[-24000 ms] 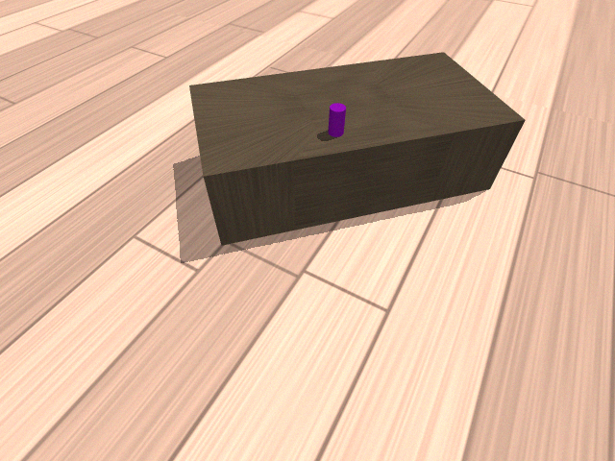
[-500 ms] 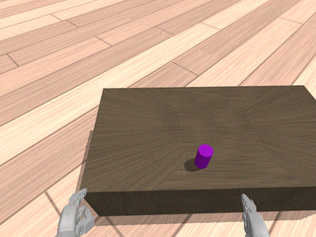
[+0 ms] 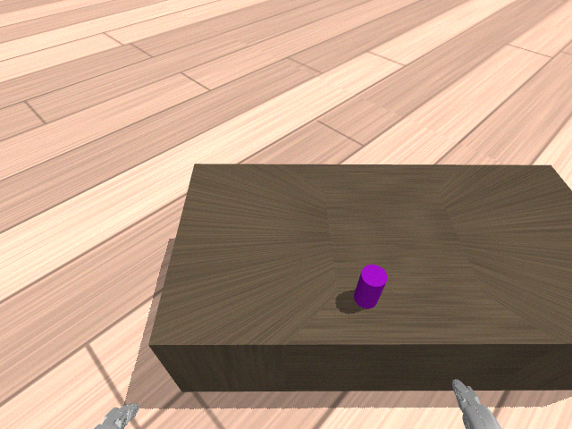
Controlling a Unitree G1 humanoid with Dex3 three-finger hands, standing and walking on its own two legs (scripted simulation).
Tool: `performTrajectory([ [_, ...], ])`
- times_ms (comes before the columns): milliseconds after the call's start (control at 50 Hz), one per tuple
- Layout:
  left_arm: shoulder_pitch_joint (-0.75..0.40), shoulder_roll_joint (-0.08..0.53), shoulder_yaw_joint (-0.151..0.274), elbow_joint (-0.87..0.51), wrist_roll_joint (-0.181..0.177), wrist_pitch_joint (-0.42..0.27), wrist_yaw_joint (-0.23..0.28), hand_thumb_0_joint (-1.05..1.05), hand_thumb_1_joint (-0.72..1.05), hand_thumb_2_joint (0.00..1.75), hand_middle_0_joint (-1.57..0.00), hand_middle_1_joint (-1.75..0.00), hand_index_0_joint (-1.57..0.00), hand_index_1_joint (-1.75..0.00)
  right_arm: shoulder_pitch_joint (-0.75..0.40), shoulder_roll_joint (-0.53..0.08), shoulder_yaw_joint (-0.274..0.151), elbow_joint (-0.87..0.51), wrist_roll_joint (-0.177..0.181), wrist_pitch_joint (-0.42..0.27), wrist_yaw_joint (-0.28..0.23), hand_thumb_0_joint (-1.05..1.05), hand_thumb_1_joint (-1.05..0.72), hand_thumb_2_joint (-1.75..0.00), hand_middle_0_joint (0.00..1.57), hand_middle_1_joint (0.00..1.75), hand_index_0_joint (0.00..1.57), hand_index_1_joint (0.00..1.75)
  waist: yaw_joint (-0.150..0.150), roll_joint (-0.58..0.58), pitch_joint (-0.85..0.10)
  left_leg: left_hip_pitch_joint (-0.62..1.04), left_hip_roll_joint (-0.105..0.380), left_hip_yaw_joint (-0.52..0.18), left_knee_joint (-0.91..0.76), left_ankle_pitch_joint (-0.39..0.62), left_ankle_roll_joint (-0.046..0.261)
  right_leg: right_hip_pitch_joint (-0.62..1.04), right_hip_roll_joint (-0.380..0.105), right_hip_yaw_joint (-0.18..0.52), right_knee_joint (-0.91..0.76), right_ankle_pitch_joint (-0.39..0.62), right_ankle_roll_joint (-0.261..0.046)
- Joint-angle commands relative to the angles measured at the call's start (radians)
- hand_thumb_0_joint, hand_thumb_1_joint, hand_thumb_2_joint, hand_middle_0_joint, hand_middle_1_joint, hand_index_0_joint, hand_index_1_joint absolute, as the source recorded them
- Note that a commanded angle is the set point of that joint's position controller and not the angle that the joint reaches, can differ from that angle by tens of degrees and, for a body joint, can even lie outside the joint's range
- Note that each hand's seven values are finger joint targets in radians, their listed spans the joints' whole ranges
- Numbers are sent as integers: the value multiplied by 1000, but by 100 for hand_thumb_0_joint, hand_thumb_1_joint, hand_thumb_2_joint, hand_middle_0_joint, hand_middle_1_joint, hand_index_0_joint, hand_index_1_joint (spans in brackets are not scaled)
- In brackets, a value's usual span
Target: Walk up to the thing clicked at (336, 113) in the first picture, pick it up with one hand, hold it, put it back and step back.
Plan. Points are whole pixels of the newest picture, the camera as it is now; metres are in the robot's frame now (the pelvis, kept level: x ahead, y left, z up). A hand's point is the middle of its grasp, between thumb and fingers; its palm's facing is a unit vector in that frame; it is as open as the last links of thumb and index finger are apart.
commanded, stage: home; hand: right
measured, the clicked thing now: (369, 287) +0.49 -0.21 -0.30
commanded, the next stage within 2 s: stand in 1.38 s
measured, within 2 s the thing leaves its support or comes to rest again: neither
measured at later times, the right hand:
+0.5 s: hand out of the picture +0.06 -0.27 -0.12, palm faces -0.03 +0.92 -0.38, open 17.4 cm
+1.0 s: hand out of the picture +0.05 -0.25 -0.12, palm faces -0.04 +0.93 -0.37, open 17.3 cm
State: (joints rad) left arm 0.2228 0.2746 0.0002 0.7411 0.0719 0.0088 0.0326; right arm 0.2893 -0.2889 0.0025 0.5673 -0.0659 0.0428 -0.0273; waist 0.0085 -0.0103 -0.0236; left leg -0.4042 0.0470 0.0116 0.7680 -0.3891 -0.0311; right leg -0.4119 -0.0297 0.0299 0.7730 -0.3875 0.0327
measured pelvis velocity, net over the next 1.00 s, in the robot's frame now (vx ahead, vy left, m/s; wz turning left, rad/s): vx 0.00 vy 0.00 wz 0.01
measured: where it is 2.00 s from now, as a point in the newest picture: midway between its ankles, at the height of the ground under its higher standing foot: outside the picture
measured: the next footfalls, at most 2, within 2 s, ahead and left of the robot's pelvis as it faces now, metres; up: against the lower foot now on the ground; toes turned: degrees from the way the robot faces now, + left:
none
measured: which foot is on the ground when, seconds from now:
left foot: down 0.00-1.00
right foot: down 0.00-1.00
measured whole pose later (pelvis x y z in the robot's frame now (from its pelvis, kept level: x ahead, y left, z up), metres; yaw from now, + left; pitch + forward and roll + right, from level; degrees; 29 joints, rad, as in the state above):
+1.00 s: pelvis +0.00 +0.00 +0.04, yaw +0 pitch -4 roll +0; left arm 0.16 0.34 0.01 1.13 0.02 0.02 0.01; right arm 0.17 -0.33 0.01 1.11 -0.02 0.00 -0.02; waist 0.00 -0.02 0.05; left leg -0.13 0.05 0.01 0.38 -0.20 -0.04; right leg -0.12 -0.02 0.01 0.36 -0.18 0.03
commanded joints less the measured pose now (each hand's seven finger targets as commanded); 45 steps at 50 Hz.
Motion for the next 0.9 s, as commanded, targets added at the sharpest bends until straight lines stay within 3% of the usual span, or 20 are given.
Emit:
performTrajectory([
  [0,-60,157,62,-54,-20,-34,-17,0,90,90,-20,-30,-20,-30,-78,-169,-67,1,22,-74,0,0,60,-2,5,4,5,4,-2,16,-61,86,58,-73,-234,127,55,94,-12,31,-192,167,-40],
  [120,-54,193,67,36,-28,-28,-12,0,90,90,-20,-30,-20,-30,-80,-200,-65,155,26,-70,-10,0,60,-2,5,4,5,4,-10,-33,16,153,41,-36,-254,201,39,126,-42,72,-326,234,-46],
  [220,-58,216,69,100,-37,-19,-8,0,90,90,-20,-30,-20,-30,-65,-216,-55,256,33,-72,-16,0,57,-4,5,5,5,5,-21,-7,-7,209,60,-36,-303,312,31,216,-45,69,-356,344,-47],
  [300,-55,236,69,159,-38,-14,-7,0,90,90,-20,-30,-20,-30,-95,-224,-47,316,37,-64,-18,0,55,-5,5,5,5,5,-9,-22,24,227,58,-33,-337,251,25,224,-48,79,-422,261,-43],
  [520,-83,242,59,250,-44,-12,-14,0,90,90,-20,-30,-20,-30,-123,-237,-29,421,42,-62,-16,0,54,-6,5,5,5,5,-2,5,52,243,74,-43,-408,235,23,267,-52,73,-481,240,-34],
  [540,-90,247,59,254,-43,-13,-13,0,90,90,-20,-30,-20,-30,-129,-242,-31,422,42,-63,-16,0,52,-7,5,6,5,6,-5,6,40,255,77,-44,-407,258,23,277,-53,69,-477,273,-35],
  [600,-110,247,57,268,-42,-9,-15,0,90,90,-20,-30,-20,-30,-123,-241,-27,447,42,-58,-13,0,53,-6,5,5,5,5,-10,2,86,227,65,-40,-422,169,22,244,-52,75,-506,156,-31],
  [720,-106,243,52,296,-46,-7,-18,0,90,90,-20,-31,-20,-30,-133,-250,-28,466,42,-62,-13,0,53,-6,5,5,5,5,-5,30,64,210,82,-65,-466,161,30,297,-50,51,-473,233,-31],
  [840,-103,247,47,319,-47,-6,-20,0,90,90,-20,-31,-20,-30,-153,-262,-31,480,44,-63,-10,0,53,-6,5,5,5,5,-3,37,70,216,80,-75,-485,127,32,273,-51,48,-480,210,-30],
  [880,-112,249,46,320,-48,-10,-19,0,90,90,-20,-31,-20,-31,-155,-258,-31,484,45,-65,-9,0,52,-7,5,6,5,6,-6,18,35,245,89,-71,-472,207,37,295,-66,53,-475,272,-34],
])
